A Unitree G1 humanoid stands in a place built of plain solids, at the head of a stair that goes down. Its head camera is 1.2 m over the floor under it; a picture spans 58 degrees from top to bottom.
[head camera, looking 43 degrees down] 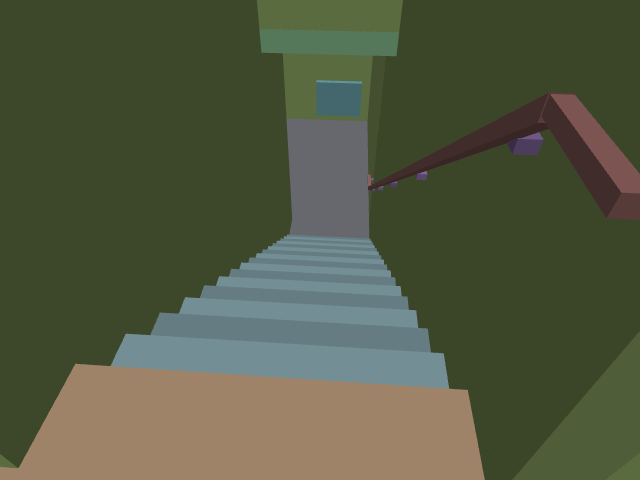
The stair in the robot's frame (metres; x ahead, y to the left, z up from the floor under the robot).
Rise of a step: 0.19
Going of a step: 0.24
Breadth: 1.20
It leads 4 degrees to the right of straight ahead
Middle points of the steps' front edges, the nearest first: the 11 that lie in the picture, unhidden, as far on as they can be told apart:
0.68 0.16 0.00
0.92 0.14 -0.19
1.17 0.13 -0.38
1.41 0.11 -0.57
1.66 0.09 -0.75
1.90 0.07 -0.94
2.14 0.06 -1.13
2.39 0.04 -1.32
2.63 0.02 -1.51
2.88 0.00 -1.69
3.12 -0.02 -1.88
